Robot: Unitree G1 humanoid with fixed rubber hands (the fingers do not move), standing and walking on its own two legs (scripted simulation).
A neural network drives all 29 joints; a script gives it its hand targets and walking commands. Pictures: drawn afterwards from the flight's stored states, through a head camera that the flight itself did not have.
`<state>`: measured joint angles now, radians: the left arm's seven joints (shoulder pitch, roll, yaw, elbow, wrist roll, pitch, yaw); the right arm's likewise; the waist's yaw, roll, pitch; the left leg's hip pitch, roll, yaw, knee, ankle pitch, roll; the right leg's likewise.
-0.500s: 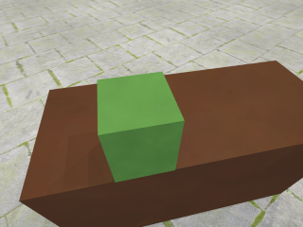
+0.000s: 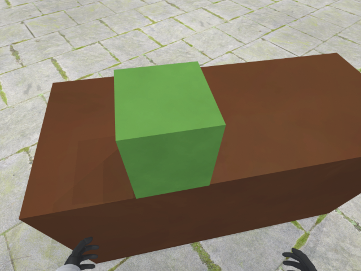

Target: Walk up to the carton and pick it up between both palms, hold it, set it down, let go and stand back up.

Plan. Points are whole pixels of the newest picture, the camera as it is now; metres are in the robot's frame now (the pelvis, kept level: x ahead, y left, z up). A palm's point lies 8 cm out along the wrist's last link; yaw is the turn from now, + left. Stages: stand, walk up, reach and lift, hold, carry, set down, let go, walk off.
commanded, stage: reach and lift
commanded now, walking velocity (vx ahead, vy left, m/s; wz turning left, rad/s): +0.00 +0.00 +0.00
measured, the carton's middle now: (165, 132) +0.45 +0.03 +0.04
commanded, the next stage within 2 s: none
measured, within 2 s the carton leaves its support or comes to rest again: neither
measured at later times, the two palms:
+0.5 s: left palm (78, 251) +0.20 +0.22 -0.05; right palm (301, 264) +0.16 -0.24 -0.04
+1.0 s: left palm (84, 246) +0.21 +0.20 -0.02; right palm (292, 238) +0.20 -0.23 -0.02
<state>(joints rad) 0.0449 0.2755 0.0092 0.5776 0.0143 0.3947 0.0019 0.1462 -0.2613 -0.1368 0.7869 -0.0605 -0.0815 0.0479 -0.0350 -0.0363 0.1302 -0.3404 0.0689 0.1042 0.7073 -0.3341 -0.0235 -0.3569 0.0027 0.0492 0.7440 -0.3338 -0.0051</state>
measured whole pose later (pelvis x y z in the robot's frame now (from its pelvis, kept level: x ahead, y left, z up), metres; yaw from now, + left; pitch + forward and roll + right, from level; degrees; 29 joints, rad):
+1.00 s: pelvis +0.05 +0.00 +0.03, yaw +0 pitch -4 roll +0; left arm 0.30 0.10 -0.02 0.42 0.02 -0.12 0.11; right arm 0.29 -0.24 0.01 0.62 0.13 -0.33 0.09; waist 0.03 -0.03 0.04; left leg 0.00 0.05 0.09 0.28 -0.20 -0.03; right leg -0.01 0.00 0.03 0.29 -0.21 0.00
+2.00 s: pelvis +0.04 +0.00 +0.04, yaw +0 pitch -3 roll +0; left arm 0.08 0.06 0.05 0.08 -0.02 0.15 0.13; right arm 0.03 -0.26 0.07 0.32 0.30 -0.12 -0.01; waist 0.05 -0.03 0.05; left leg -0.04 0.06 0.07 0.28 -0.18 -0.04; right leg -0.06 0.02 0.04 0.30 -0.19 -0.01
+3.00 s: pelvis +0.02 -0.01 +0.03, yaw +0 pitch +3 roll +0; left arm -0.63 0.19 0.16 0.27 -0.12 0.62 0.12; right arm -0.76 -0.40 0.09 0.67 0.43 0.27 -0.05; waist 0.08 0.00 -0.01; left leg -0.23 0.07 0.04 0.34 -0.16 -0.04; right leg -0.22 0.03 0.03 0.32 -0.16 -0.01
